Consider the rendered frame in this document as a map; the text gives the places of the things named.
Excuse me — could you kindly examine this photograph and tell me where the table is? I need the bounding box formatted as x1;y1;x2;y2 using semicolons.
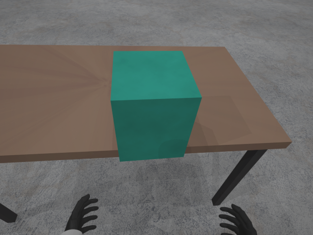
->
0;45;292;223

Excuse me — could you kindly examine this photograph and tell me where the carton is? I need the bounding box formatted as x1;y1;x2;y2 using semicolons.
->
111;51;202;162

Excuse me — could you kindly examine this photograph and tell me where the robot right hand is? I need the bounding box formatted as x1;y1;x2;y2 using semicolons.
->
219;204;257;235

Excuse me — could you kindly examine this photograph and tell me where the robot left hand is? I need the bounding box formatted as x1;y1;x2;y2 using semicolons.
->
65;194;99;234

